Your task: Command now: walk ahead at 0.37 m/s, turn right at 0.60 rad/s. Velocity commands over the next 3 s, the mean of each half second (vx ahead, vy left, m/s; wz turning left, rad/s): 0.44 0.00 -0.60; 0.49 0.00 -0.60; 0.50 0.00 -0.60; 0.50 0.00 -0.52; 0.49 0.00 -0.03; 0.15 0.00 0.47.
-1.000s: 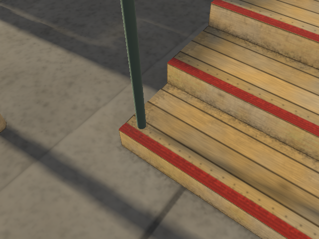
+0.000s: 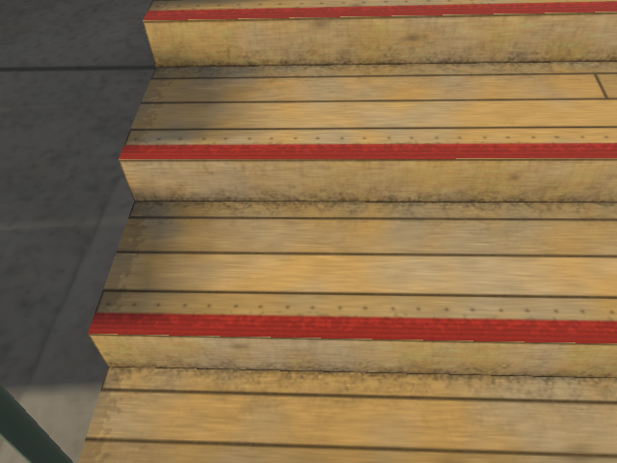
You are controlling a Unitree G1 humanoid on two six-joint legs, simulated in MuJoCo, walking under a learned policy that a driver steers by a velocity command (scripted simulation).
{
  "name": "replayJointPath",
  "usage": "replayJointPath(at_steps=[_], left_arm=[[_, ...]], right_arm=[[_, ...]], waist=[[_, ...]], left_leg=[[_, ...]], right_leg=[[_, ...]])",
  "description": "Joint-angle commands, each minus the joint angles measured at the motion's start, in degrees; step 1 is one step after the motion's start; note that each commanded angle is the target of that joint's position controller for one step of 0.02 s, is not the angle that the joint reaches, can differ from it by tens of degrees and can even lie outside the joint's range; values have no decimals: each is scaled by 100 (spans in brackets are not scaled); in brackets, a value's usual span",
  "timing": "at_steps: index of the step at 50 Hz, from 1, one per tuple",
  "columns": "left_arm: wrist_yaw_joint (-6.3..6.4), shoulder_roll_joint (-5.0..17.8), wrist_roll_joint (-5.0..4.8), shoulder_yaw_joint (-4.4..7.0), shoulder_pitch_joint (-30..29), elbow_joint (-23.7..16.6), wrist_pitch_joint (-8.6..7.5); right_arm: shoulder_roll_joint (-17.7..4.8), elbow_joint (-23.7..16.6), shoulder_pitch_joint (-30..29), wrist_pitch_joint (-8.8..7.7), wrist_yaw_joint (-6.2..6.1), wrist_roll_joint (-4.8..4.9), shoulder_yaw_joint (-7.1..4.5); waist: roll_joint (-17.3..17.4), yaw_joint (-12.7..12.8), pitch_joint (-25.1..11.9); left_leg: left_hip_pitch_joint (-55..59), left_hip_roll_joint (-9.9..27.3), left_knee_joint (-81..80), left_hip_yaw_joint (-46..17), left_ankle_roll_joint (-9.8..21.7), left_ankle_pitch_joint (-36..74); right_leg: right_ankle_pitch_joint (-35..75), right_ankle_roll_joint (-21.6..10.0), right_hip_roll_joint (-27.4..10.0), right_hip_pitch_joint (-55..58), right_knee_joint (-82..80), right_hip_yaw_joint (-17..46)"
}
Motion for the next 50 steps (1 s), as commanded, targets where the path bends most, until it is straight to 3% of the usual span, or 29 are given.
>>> replayJointPath(at_steps=[1,2,4,5,8,13,15,18,19,21,22,23,24,25,26,27,28,29,30,31,33,35,36,37,39,41,45,47,50], left_arm=[[218,1689,0,414,1419,-92,-155],[279,1294,38,336,1218,-32,-157],[292,945,-81,219,706,-113,-199],[308,899,-123,202,609,-181,-266],[262,894,-63,220,744,-126,-447],[384,922,-61,245,1682,117,-516],[490,1112,-33,307,2270,247,-573],[527,944,7,234,2642,531,-648],[507,890,-60,209,2514,604,-616],[564,943,-151,202,2243,679,-574],[527,988,-218,190,1601,478,-475],[440,980,-352,154,845,166,-472],[345,1424,-394,290,1074,226,-533],[294,1712,-464,418,1034,297,-606],[248,1671,-452,497,624,250,-740],[157,602,-404,291,273,-87,-854],[54,188,-129,235,1136,-312,-871],[28,112,8,225,1327,-241,-798],[9,154,115,210,1090,-268,-732],[9,-9,172,188,923,-311,-634],[38,-337,108,57,597,-568,-465],[180,-541,-14,-38,151,-899,-334],[222,-589,34,-88,97,-1037,-299],[255,-408,25,-59,-36,-1051,-280],[199,89,39,72,-369,-1068,-227],[137,75,32,150,-642,-949,-220],[193,-405,106,122,-963,-832,-172],[208,-456,188,126,-1704,-1100,-129],[274,-477,141,76,-2413,-1390,-101]], right_arm=[[-168,-955,-873,-17,71,-140,17],[-496,-914,-1207,-47,89,-135,-78],[-491,-700,-656,-169,190,-23,-82],[-502,-624,-515,-176,206,-88,-96],[-179,-581,-260,-71,129,-110,-25],[-68,-1194,-1383,19,-5,-79,69],[-4,-1610,-2001,15,-99,-85,102],[274,-2355,-2986,-132,-171,-133,340],[388,-2585,-3154,-144,-148,-172,472],[422,-2909,-3178,-56,-61,-150,542],[457,-2796,-2515,37,27,-93,601],[468,-2448,-1831,41,54,-40,549],[226,-2135,-788,74,-18,-24,368],[-76,-1800,549,71,-105,50,146],[-450,-1502,1558,17,-169,-27,-83],[-1241,-1212,1885,-125,-219,-226,-243],[-1435,-1273,1156,-73,-256,-39,-297],[-959,-1454,80,-63,-197,19,-217],[-315,-1329,-426,-55,-206,40,-73],[112,-1135,-548,-85,-214,-4,9],[555,-585,-171,-246,-144,-69,111],[543,-124,117,-501,26,-7,69],[449,85,224,-577,105,43,20],[438,184,135,-661,148,85,9],[252,71,50,-683,65,124,-40],[90,119,423,-775,-52,173,-82],[84,372,1563,-728,-100,-20,-137],[35,448,2143,-676,-224,-186,-148],[263,566,2356,-653,-226,-202,-62]], waist=[[-2035,788,369],[-1032,753,757],[-771,218,703],[-656,153,542],[-639,-3,-27],[-664,450,517],[-923,754,517],[-571,846,951],[-442,719,994],[-447,525,842],[-198,147,497],[-173,-143,17],[-740,-456,-748],[-1071,-1137,-1425],[-806,-1720,-1896],[1617,-1466,-1975],[2605,-530,-2575],[1598,140,-1924],[945,279,-797],[466,427,-151],[271,496,192],[289,541,285],[221,696,302],[98,747,356],[-80,604,349],[105,324,26],[101,-50,-37],[223,-336,357],[99,-327,1040]], left_leg=[[-3280,-698,2310,-759,-198,-1667],[-3548,-262,2931,-1338,-207,-976],[-3160,-160,2987,-1448,-232,114],[-2883,-213,3134,-1353,-282,396],[-2528,-354,4399,-1211,-303,286],[-4305,-208,4668,-1233,-329,-400],[-6085,-221,6758,-1471,-188,-1434],[-8064,-193,8044,-1878,206,-2748],[-7651,-112,7313,-1799,302,-2809],[-5980,-66,6171,-1681,399,-2302],[-3780,-159,4737,-1092,419,-1227],[-1249,-535,4012,-747,477,-370],[225,-919,4200,-685,467,-333],[1187,-1016,3611,-1043,501,-299],[1854,-875,2412,-1565,497,-600],[1950,687,222,-4313,654,-1455],[1725,1508,-1459,-7167,578,-989],[1060,1534,-1471,-7071,645,-2618],[119,1235,-1275,-6109,842,-3479],[-568,1090,-959,-5189,797,-3555],[-1334,916,-979,-3872,755,-2561],[-1043,1041,-1360,-3400,687,-1811],[-837,922,-1503,-2943,516,-1373],[-862,827,-1670,-2425,355,-887],[-800,646,-2062,-1438,413,184],[210,676,-2136,-1000,406,1781],[2276,1036,-1661,-989,669,2367],[3205,1314,-1902,-1222,849,1746],[3547,1407,-2273,-993,701,1808]], right_leg=[[-1375,-1342,-2134,1532,-2390,4098],[-1401,-1372,-1917,1450,-2343,3659],[-259,-1085,-1275,1153,-2223,2675],[826,-1032,-1099,1094,-2114,2316],[2409,-1184,-910,902,-1558,1986],[2285,-1451,-1183,1950,-1595,2732],[2695,-1764,-1724,2992,-1453,3433],[2245,-1451,-1887,3284,-1639,3327],[2081,-1103,-1532,2680,-1824,2979],[2205,-869,-1398,1361,-2699,2678],[2602,-837,-1067,178,-3251,2009],[4792,-766,-656,-1129,-3055,1509],[7482,-679,-753,-1007,-2092,1488],[9022,-499,-849,-464,-657,1506],[8321,-206,-571,-346,1214,1635],[2027,71,700,-1424,3916,1551],[707,-42,1094,-1927,5602,2367],[1033,-63,667,-2275,6086,2124],[1303,-56,289,-2611,6212,1276],[1458,-103,76,-2832,6144,1068],[1387,-278,45,-3140,6865,1059],[1045,-381,95,-4049,7466,1203],[1204,-411,-20,-4295,7292,1278],[1319,-371,-20,-4201,6725,1300],[1895,-82,54,-3571,4985,904],[2445,-46,80,-3560,4446,608],[1337,-240,147,-5285,5879,508],[442,-279,134,-6550,6787,451],[-694,-370,65,-7527,7129,434]])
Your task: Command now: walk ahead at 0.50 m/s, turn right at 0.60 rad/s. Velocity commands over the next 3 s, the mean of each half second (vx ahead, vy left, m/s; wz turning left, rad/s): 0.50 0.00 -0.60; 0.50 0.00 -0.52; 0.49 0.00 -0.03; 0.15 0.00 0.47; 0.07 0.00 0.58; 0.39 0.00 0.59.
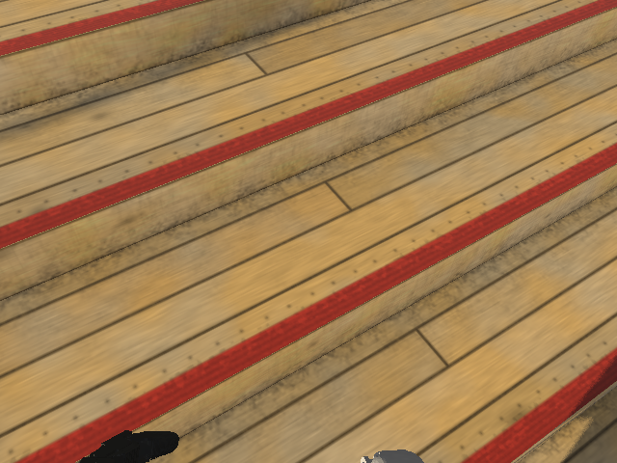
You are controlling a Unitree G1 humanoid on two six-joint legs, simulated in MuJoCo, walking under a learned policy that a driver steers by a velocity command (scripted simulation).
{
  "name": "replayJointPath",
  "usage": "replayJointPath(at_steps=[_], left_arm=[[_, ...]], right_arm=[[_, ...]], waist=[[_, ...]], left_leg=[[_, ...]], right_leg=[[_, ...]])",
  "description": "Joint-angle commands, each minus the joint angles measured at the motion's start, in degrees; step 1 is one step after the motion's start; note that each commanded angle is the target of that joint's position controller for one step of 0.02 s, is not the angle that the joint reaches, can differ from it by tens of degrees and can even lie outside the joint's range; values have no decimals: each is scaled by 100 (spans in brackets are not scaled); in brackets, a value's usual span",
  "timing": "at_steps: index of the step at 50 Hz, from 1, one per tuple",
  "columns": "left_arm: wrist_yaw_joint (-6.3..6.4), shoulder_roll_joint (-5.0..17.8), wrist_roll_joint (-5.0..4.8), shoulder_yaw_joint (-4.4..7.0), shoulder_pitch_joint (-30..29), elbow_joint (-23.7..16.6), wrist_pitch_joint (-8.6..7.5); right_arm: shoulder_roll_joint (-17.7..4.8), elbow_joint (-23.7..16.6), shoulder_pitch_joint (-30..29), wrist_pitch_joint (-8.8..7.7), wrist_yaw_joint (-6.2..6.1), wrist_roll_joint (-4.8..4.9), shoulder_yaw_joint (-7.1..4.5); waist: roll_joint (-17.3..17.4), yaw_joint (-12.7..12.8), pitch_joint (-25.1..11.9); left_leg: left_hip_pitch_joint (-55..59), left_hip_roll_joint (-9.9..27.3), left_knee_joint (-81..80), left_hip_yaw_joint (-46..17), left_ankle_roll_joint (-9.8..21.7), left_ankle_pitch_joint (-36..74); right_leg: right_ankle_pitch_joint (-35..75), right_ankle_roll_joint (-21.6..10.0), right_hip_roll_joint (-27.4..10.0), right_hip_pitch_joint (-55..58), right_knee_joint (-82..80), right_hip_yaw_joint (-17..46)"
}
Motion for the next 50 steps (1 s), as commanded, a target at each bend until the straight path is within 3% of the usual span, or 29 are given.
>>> replayJointPath(at_steps=[1,5,6,7,8,9,10,11,12,13,15,17,19,21,25,28,31,34,35,36,38,39,40,41,42,43,45,48,50], left_arm=[[49,-108,-18,-122,-1825,-927,-111],[-31,-335,-180,-348,-2076,-1407,-143],[-148,-292,-274,-429,-1462,-1218,-160],[-258,-205,-366,-385,-1027,-1048,-97],[-225,155,-453,-168,479,-835,-58],[-169,587,-457,10,1841,-524,-11],[-151,1174,-411,277,2040,-411,-38],[-132,1875,-409,464,1533,-523,-56],[-60,1863,-299,520,1465,-674,5],[-38,1865,-292,522,1262,-397,-55],[36,1032,-267,280,1049,-77,-337],[74,791,-203,137,980,115,-511],[66,880,-269,101,1113,178,-685],[30,988,-305,70,1373,194,-830],[148,1226,-306,122,2727,509,-789],[237,1171,-215,110,3840,651,-813],[339,1092,-157,99,4011,828,-689],[397,1186,-302,151,3251,804,-589],[329,1217,-429,144,2830,677,-489],[232,1307,-439,154,2296,408,-493],[118,1568,-488,253,2519,565,-627],[76,1711,-483,327,2323,540,-738],[-5,1375,-570,285,2371,434,-879],[-131,922,-476,182,2612,213,-851],[-165,1009,-147,205,2697,220,-785],[-177,823,-91,166,2629,175,-709],[-131,623,-21,92,2211,6,-520],[-21,282,-187,-63,1726,-367,-327],[39,452,-92,-7,1565,-431,-296]], right_arm=[[-371,159,902,17,-37,-31,-45],[-316,536,780,165,-41,148,2],[-492,331,78,219,-81,238,11],[-773,162,267,173,-156,447,-15],[-1769,76,78,68,-75,454,-232],[-2176,-104,-188,-12,84,663,-369],[-2043,-461,-444,-119,136,798,-391],[-1287,-1086,-731,-160,389,755,-250],[-1128,-1265,-1186,-221,491,485,-254],[-733,-1466,-1609,-161,435,470,-192],[-258,-1579,-1623,-56,169,210,27],[117,-1843,-1616,186,18,59,245],[-285,-1938,-1761,389,-95,-6,218],[-615,-2027,-2081,453,-83,-18,190],[-221,-2308,-2917,581,38,-44,321],[-258,-2757,-4243,520,88,-24,396],[-49,-3179,-5022,507,214,76,526],[-75,-3487,-5029,558,234,100,576],[-68,-3165,-4472,678,266,41,589],[-19,-3010,-4031,686,245,157,567],[-257,-2548,-2632,662,70,226,311],[-659,-2318,-1692,568,44,191,93],[-1165,-2153,-1086,432,46,-5,-100],[-1613,-1905,-1099,466,99,71,-221],[-1325,-1827,-1462,512,89,314,-178],[-946,-1685,-1979,456,80,409,-113],[-435,-1339,-2051,354,9,300,-4],[-223,-713,-1673,119,40,229,42],[-528,-542,-1605,-20,123,230,-68]], waist=[[601,-205,1042],[621,109,1234],[365,461,834],[172,356,34],[1257,1139,-574],[1692,1742,-1544],[1403,1854,-1851],[-581,1315,-2590],[423,1143,-3205],[658,906,-2509],[906,408,-873],[670,-63,-481],[913,-151,-129],[938,-23,-51],[-65,559,-599],[-2,1146,-303],[-248,1096,132],[-257,655,326],[-147,496,-74],[-381,276,-68],[-803,-165,-914],[-561,-660,-1444],[434,-767,-2045],[2185,-383,-2403],[1752,-41,-1894],[1144,363,-817],[163,476,43],[451,667,265],[769,707,117]], left_leg=[[1932,1805,-997,-1140,640,2834],[1357,1300,-1315,-238,390,4550],[128,935,-1441,361,444,6454],[-672,1258,-961,-20,620,9482],[-397,1577,446,-102,638,11699],[-308,1562,2072,-160,656,12089],[-1738,950,4363,-343,378,9245],[-3332,-617,7579,-781,-74,309],[-3244,-543,8474,-2237,134,933],[-3556,-421,8646,-2231,185,1331],[-4285,-157,8719,-2201,225,898],[-4402,46,8811,-2374,241,260],[-4454,342,7537,-2309,84,157],[-4378,464,6130,-2055,-6,765],[-6992,188,8186,-1821,73,275],[-9093,39,9100,-1786,152,-549],[-9390,-142,8766,-1588,227,-1032],[-7226,57,6654,-1759,313,-472],[-5723,-140,5900,-1271,381,237],[-4073,-225,5174,-985,529,380],[-1951,-631,4905,-1172,742,13],[-1191,-526,3873,-1649,855,-134],[-124,451,2906,-3329,1242,-852],[67,1698,1226,-6099,1729,-329],[-587,1646,494,-7082,1732,-694],[-1465,1575,388,-6488,1647,-1490],[-2657,1432,439,-5343,1345,-1666],[-3068,1237,199,-4005,1138,-331],[-2493,1179,-129,-3396,1280,907]], right_leg=[[-1315,-177,-99,-3113,783,-97],[-1676,-304,-375,-2061,-796,-1099],[-901,-345,-128,302,-2481,-1904],[181,-360,337,2673,-2824,-2131],[-59,-423,660,3719,-3034,-1956],[270,-661,855,5196,-3808,-1370],[-88,-1155,366,6344,-4867,600],[1558,-2052,-1591,7257,-6441,4124],[1104,-1657,-1410,7012,-6932,5015],[442,-1448,-1329,6242,-7332,4717],[1158,-1300,-933,4678,-7097,3937],[1775,-1239,-626,3630,-7089,2930],[2670,-1116,-545,3245,-7433,2257],[3403,-760,-338,3408,-7769,1940],[3781,-831,-712,6241,-7445,2623],[3301,-1034,-1018,8121,-7337,3197],[3236,-948,-1028,7874,-7712,3140],[3629,-711,-1127,6398,-8798,2658],[4371,-679,-815,5716,-9151,1994],[6077,-588,-722,4598,-8935,1672],[9297,-326,-954,4627,-7360,1890],[9091,-148,-806,4840,-5918,1819],[6677,59,-279,4094,-3821,1649],[506,442,756,3178,-1870,1096],[447,396,577,2807,-963,1153],[609,352,322,2482,-758,936],[798,202,24,2278,-979,848],[538,126,5,2035,-1205,1052],[675,148,102,1738,-1271,922]])
Over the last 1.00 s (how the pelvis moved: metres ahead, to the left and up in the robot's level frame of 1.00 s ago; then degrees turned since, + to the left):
0.49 -0.04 0.13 -34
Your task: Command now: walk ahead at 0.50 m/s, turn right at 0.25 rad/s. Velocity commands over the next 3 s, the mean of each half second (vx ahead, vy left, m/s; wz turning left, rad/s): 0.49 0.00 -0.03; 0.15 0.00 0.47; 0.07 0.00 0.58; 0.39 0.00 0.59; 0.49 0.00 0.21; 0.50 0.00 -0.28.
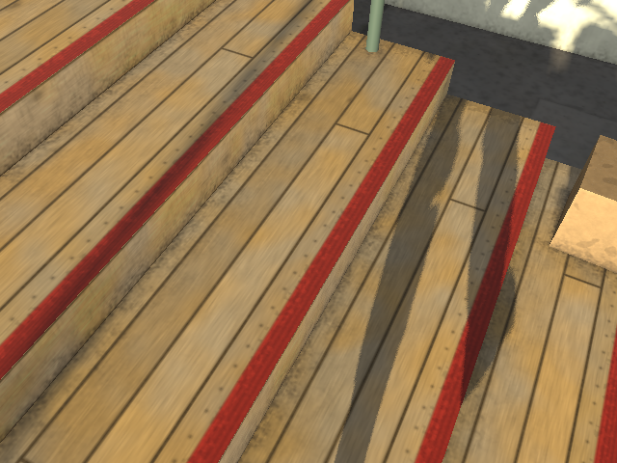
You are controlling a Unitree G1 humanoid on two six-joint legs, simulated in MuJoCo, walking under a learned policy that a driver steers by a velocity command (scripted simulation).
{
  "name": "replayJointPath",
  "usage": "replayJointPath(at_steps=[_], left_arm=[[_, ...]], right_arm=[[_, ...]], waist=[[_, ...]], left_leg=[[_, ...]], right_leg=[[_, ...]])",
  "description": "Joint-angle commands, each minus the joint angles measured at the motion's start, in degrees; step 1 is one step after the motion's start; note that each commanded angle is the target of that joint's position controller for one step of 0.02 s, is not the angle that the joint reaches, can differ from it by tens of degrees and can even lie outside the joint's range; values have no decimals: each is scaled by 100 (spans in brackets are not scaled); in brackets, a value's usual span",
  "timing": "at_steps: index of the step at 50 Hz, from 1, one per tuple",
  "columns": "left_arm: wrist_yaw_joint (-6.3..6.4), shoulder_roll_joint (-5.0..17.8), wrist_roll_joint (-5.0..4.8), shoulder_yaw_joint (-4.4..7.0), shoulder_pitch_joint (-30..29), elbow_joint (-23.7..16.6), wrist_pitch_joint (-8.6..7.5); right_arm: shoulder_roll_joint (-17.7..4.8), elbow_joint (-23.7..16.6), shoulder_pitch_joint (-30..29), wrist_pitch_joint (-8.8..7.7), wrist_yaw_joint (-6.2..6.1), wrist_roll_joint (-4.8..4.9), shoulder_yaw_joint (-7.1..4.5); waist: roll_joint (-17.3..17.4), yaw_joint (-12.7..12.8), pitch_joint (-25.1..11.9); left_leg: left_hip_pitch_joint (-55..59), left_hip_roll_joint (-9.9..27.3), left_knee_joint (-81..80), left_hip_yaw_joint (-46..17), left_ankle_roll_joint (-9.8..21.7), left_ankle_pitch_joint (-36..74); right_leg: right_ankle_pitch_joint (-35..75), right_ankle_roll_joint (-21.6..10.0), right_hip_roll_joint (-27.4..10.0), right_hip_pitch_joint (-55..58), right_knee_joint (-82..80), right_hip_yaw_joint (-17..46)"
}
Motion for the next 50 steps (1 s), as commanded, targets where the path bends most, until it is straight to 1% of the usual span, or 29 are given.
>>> replayJointPath(at_steps=[1,3,5,8,10,12,14,15,16,17,18,19,20,21,23,26,27,29,31,34,38,41,43,44,46,47,48,49,50], left_arm=[[70,96,69,-17,385,-343,74],[46,210,65,-26,-276,-561,38],[-20,224,27,-43,-661,-576,60],[-247,-72,-53,-205,-1003,-536,70],[-363,-296,-157,-307,-1479,-685,40],[-312,-48,-66,-209,-1237,-601,-50],[-208,140,5,-121,-882,-440,-98],[-200,226,55,-70,-459,-319,-141],[-175,273,99,-13,236,-76,-220],[-108,459,181,67,1024,108,-283],[-29,1013,306,161,1294,37,-303],[-1,895,85,196,1382,38,-227],[-7,610,38,112,1000,25,-232],[-28,372,1,31,783,98,-293],[-13,100,-31,-86,604,231,-430],[-12,130,-93,-146,623,355,-607],[9,235,-36,-127,802,408,-602],[55,331,-42,-121,1035,488,-540],[126,334,16,-119,1392,582,-420],[243,330,54,-116,1634,659,-314],[349,338,53,-132,1867,888,-292],[425,492,62,-103,1882,1012,-253],[466,514,28,-98,1640,1043,-162],[470,642,-87,-101,1319,934,-82],[454,944,-218,-40,1040,842,-34],[406,1228,-308,43,944,816,-18],[292,1370,-381,109,693,718,2],[163,1369,-440,132,680,597,-8],[4,660,-366,-22,577,90,-60]], right_arm=[[-254,-146,-222,-339,83,32,-14],[-387,4,22,-366,70,69,-35],[-487,81,406,-355,11,76,-50],[-405,-15,620,-182,-28,92,12],[-492,62,919,-150,-68,97,-11],[-846,60,844,-188,-44,80,-72],[-968,55,830,-159,-34,95,-78],[-1045,37,828,-141,-15,73,-93],[-1020,-12,760,-88,-14,147,-87],[-839,-199,667,-59,-14,194,-32],[-120,-560,1098,-47,74,358,168],[-657,-387,1222,12,-11,294,24],[-648,-521,761,17,-38,231,-5],[-504,-643,419,-21,-18,192,55],[-450,-654,398,108,32,80,48],[-400,-545,601,337,91,1,-16],[-364,-560,509,381,72,8,-35],[-369,-643,229,427,19,0,-76],[-265,-876,-305,520,-102,30,-80],[-219,-1320,-1109,657,-221,38,-69],[54,-1959,-1876,726,-267,4,109],[266,-2378,-2190,769,-223,-53,209],[287,-2602,-2302,748,-140,-61,303],[368,-2564,-2201,746,-69,8,373],[350,-2274,-1741,782,-30,83,327],[225,-2079,-1173,768,-12,73,277],[-82,-1844,-316,668,24,64,190],[-511,-1695,398,543,60,21,29],[-1360,-1757,47,494,30,74,-229]], waist=[[651,399,97],[507,295,199],[604,79,102],[452,-163,-7],[519,-393,186],[692,-207,137],[909,-75,-99],[1047,116,-287],[964,443,-663],[790,781,-1234],[-672,564,-1960],[-303,683,-2406],[150,494,-1636],[283,346,-948],[297,-41,-356],[55,-244,-237],[-171,-135,-385],[-218,-59,-373],[-374,111,-243],[-9,161,187],[163,52,639],[-89,-61,576],[-56,-166,389],[-42,-241,254],[-492,-225,-153],[-784,-430,-543],[-924,-728,-1097],[-790,-1068,-1583],[1355,-729,-1674]], left_leg=[[551,1361,-3141,-2266,862,1278],[955,1027,-3588,-1475,693,1836],[1773,1007,-3697,-1390,760,2044],[2118,633,-4009,-832,753,2085],[2162,866,-4361,-797,574,2394],[2869,1217,-4021,-715,457,4012],[3331,1225,-3203,-552,397,5856],[3437,1174,-2456,-493,354,6523],[3030,1041,-1482,-432,265,6300],[1781,906,-262,-498,215,4533],[-438,20,1844,-306,-25,740],[-824,-226,3201,-955,-26,-507],[-1111,45,3466,-1218,-41,-12],[-1095,209,3340,-1180,-80,307],[-711,373,3048,-1195,-202,480],[-472,231,2718,-1115,-355,743],[-672,57,3270,-903,-392,669],[-1272,-8,3940,-870,-373,578],[-2232,-78,5221,-789,-299,160],[-3724,-86,6277,-1047,-163,-279],[-4922,-77,6667,-1044,-56,-760],[-5360,123,6591,-1089,-9,-1017],[-4650,334,4979,-705,-27,-739],[-3478,371,3556,-392,78,-526],[-1615,-83,2616,435,347,-485],[-988,-272,2514,514,486,-465],[-26,-478,1806,236,659,-326],[1289,-707,565,-644,911,138],[2435,689,-937,-3721,1628,2175]], right_leg=[[130,0,-210,-757,-42,357],[319,99,-266,-743,-1258,18],[566,169,-281,-1095,-1640,-144],[835,289,-354,-427,-3283,-1009],[1262,198,-405,313,-4528,-1260],[1310,-55,-423,562,-4786,-1162],[711,-239,-129,1050,-5085,-1348],[435,-339,55,1495,-5403,-1396],[926,-433,23,2611,-5881,-1316],[710,-545,-711,4191,-5701,-633],[1684,-1209,-2656,6153,-5514,1877],[1927,-1554,-2948,5860,-5961,2840],[1723,-1411,-2651,5125,-6128,1993],[1713,-1200,-2398,4270,-6407,1387],[3003,-778,-2003,3218,-6656,441],[4656,-558,-1840,2828,-6750,-427],[5157,-633,-1877,3076,-6671,-556],[5173,-684,-1949,3380,-6643,-761],[4685,-753,-2091,3794,-6650,-863],[3021,-706,-2307,4230,-6759,-799],[2157,-450,-2439,4337,-6848,-974],[2689,-430,-2470,4542,-6795,-1167],[2658,-180,-2000,4369,-6931,-1723],[3281,-192,-1827,3942,-7099,-2069],[6413,-261,-1827,3608,-6746,-2386],[8245,-223,-2012,3826,-6014,-2339],[8737,-148,-2012,3902,-4837,-2275],[7896,145,-1734,3334,-3159,-2187],[-87,786,-495,915,-443,-1931]])
Over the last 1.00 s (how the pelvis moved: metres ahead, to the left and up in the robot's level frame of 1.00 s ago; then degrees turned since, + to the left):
0.70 -0.10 0.23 -33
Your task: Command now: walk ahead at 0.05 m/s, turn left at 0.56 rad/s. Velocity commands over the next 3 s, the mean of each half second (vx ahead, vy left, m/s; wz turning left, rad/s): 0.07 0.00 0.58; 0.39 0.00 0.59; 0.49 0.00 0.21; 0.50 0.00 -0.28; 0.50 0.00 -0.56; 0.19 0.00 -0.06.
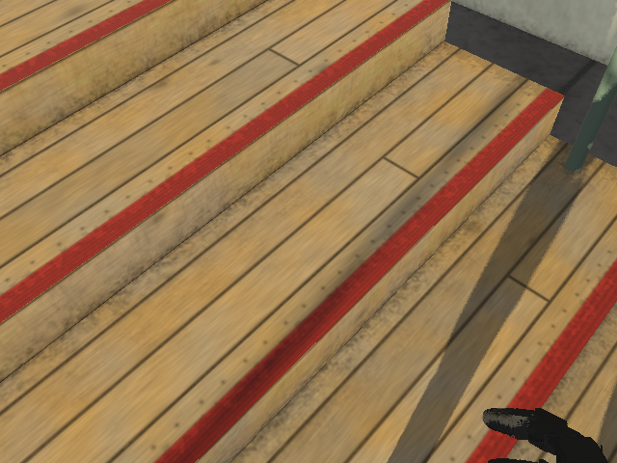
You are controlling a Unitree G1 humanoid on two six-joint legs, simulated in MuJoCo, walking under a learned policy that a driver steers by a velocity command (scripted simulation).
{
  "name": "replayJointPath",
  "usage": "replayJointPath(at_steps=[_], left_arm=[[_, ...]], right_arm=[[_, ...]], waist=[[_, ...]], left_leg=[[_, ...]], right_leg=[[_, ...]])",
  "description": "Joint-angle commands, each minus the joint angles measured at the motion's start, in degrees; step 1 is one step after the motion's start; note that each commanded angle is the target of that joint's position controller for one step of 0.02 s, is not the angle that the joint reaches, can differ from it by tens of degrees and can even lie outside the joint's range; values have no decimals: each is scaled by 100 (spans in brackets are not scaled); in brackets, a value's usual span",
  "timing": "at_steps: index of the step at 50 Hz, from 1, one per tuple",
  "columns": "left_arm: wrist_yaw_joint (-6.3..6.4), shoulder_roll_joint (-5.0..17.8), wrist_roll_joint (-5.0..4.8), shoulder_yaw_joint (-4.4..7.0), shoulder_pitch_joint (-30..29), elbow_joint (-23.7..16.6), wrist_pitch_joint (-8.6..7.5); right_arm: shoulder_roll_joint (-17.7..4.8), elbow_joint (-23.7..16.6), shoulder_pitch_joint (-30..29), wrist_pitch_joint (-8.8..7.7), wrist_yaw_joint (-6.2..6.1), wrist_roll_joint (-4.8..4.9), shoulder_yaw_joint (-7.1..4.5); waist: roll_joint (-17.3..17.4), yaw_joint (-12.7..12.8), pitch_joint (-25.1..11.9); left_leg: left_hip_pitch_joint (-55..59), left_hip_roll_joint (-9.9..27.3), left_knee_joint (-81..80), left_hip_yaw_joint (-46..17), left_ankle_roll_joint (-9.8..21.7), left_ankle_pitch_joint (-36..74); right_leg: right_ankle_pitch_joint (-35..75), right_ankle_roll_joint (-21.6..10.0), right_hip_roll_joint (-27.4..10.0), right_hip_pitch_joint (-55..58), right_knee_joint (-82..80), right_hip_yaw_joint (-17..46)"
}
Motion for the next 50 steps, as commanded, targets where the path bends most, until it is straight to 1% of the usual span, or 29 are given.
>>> replayJointPath(at_steps=[1,2,3,4,5,7,9,10,13,15,17,21,22,24,28,32,35,37,38,39,40,41,42,43,44,45,47,48,50], left_arm=[[-376,701,219,177,-63,-1192,-153],[-412,414,261,121,32,-1285,-133],[-354,331,277,71,-174,-1334,-86],[-243,233,356,33,-338,-1401,-33],[-158,215,426,9,-320,-1451,47],[-44,278,398,11,-319,-1499,178],[39,206,332,-30,-569,-1588,178],[70,194,363,-37,-671,-1628,169],[79,125,406,-85,-1075,-1807,223],[50,134,458,-94,-1263,-1914,257],[31,189,384,-92,-1397,-1959,324],[-3,319,352,-66,-1737,-2004,315],[-34,415,329,-28,-1613,-1868,302],[-65,416,360,-15,-1757,-1829,249],[-166,496,369,26,-1915,-1656,78],[-233,497,303,3,-2277,-1699,-24],[-220,439,247,-16,-2361,-1789,-100],[-162,412,157,28,-1759,-1720,-154],[-91,438,128,77,-1361,-1674,-188],[20,661,184,185,-858,-1593,-248],[149,1072,323,306,-274,-1587,-288],[233,1536,429,353,-114,-1678,-274],[208,1398,449,434,-39,-1513,-252],[167,851,429,303,-186,-1552,-270],[107,588,369,212,-329,-1492,-337],[59,533,366,171,-335,-1387,-418],[-26,412,371,121,-22,-990,-553],[-80,326,338,95,65,-826,-596],[-181,214,336,50,600,-327,-673]], right_arm=[[-2074,-201,975,-28,-83,126,-806],[-1771,-179,577,-25,-113,75,-722],[-1270,33,429,-37,-122,62,-572],[-881,174,380,-73,-152,21,-467],[-652,258,349,-128,-181,25,-399],[-728,384,400,-240,-194,-13,-404],[-897,530,722,-351,-195,-21,-429],[-987,541,828,-376,-218,-7,-441],[-1154,613,977,-330,-272,47,-492],[-1137,617,1028,-290,-298,22,-512],[-1212,556,1114,-177,-352,-5,-539],[-1377,579,1572,-88,-334,-103,-631],[-1334,515,1529,-123,-302,-81,-631],[-1333,604,1715,-212,-249,-61,-654],[-1283,686,2011,-461,-147,-8,-663],[-1336,735,2192,-562,-127,-58,-688],[-1332,790,2117,-591,-68,-59,-702],[-1318,771,1753,-608,-60,-60,-700],[-1356,775,1614,-623,-19,-53,-700],[-1285,781,1519,-691,41,32,-680],[-985,715,1581,-788,122,212,-604],[-530,501,1818,-787,92,310,-437],[-1208,626,1956,-692,-13,79,-558],[-1280,706,1606,-643,-4,-112,-579],[-1106,601,1203,-633,74,-211,-532],[-916,531,1038,-600,137,-241,-476],[-581,379,732,-515,215,-202,-350],[-442,288,575,-473,209,-195,-289],[-23,34,81,-393,76,-199,-127]], waist=[[1160,-359,-2682],[785,-5,-2288],[246,187,-1401],[-99,289,-676],[-146,390,-446],[-161,423,-560],[-2,275,-862],[-19,219,-1009],[-5,96,-980],[-22,42,-857],[143,-97,-822],[385,-380,-837],[233,-374,-771],[248,-438,-575],[229,-523,-503],[320,-600,-346],[468,-501,-269],[435,-85,-425],[220,236,-498],[-31,519,-876],[-781,739,-1505],[-1720,521,-1857],[-1224,440,-1783],[-404,448,-1267],[-115,414,-702],[-185,302,-462],[-382,203,-97],[-374,127,-64],[-682,178,-35]], left_leg=[[4444,1476,-4493,-5934,1435,3175],[3787,1496,-4676,-5589,1326,1727],[2936,1243,-4455,-5011,1029,868],[2284,958,-4150,-4275,716,699],[1842,699,-4005,-3649,543,1119],[1673,605,-4065,-3031,504,2220],[2078,635,-4056,-2983,606,2924],[2380,570,-4194,-2927,498,2595],[3019,370,-4570,-2995,158,1371],[3296,328,-4697,-3183,24,1111],[3793,361,-4864,-3329,10,1508],[4460,490,-5677,-4122,282,-805],[4448,488,-5757,-4064,222,-779],[4463,472,-5872,-4145,255,-739],[4737,539,-5850,-4115,316,50],[4642,468,-5751,-4208,452,497],[4205,404,-5474,-4278,513,1126],[3378,237,-5181,-4221,305,2024],[3152,44,-4763,-4103,175,2941],[2814,-244,-3830,-3657,-7,3702],[2012,-571,-2235,-2800,-343,2305],[496,-1067,-790,-1789,-569,-1147],[247,-592,513,-1341,-577,-800],[-5,-330,1427,-1290,-619,-194],[-281,-258,1958,-1254,-611,173],[-535,-196,2447,-1233,-574,367],[-1201,-203,3365,-1284,-495,327],[-1492,-176,3559,-1382,-455,293],[-2350,-365,4939,-1346,-291,-132]], right_leg=[[-580,59,1257,-3462,5880,1776],[-121,-11,991,-3658,6221,2111],[237,-65,834,-3881,6071,1945],[239,-129,674,-4121,5776,1870],[253,-139,591,-4026,5493,1898],[401,-83,580,-3833,5117,1801],[490,-81,696,-4130,5527,1709],[599,-111,638,-4291,5373,1784],[895,-62,538,-4902,4827,1938],[1025,61,515,-5134,4229,2060],[789,265,647,-5374,3833,1787],[341,423,632,-5616,3145,2031],[449,368,649,-5529,2924,1893],[576,262,649,-5430,2532,1875],[916,-6,658,-5106,1835,1891],[621,-86,839,-4561,981,1811],[162,-162,987,-3714,484,1710],[180,-259,1147,-2046,-212,1706],[563,-261,1217,-1195,-955,1585],[838,-299,990,-48,-1262,1689],[490,-560,-135,1353,-1460,2661],[1337,-1217,-1877,2233,-1636,4763],[681,-1788,-1958,1511,-1492,5299],[-273,-1792,-1635,915,-1562,4865],[-478,-1671,-1278,301,-1727,4179],[-256,-1472,-1017,-16,-1839,3683],[444,-1293,-820,-371,-1865,3103],[698,-1205,-822,-496,-1849,2844],[1053,-1295,-916,-593,-1847,2679]])
Over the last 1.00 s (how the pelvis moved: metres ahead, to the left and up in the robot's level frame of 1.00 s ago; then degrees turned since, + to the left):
0.49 0.08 0.05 17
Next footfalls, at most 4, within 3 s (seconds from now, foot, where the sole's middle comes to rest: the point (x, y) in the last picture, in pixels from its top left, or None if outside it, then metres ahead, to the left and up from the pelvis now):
0.80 right None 0.39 -0.02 -0.65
1.24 left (157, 386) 0.52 0.31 -0.51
1.78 right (110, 176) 0.92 0.44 -0.38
2.30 left None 1.19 0.71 -0.25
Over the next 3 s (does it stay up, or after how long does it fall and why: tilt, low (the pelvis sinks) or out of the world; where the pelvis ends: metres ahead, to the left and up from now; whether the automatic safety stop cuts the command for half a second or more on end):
stays up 1.32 0.61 0.53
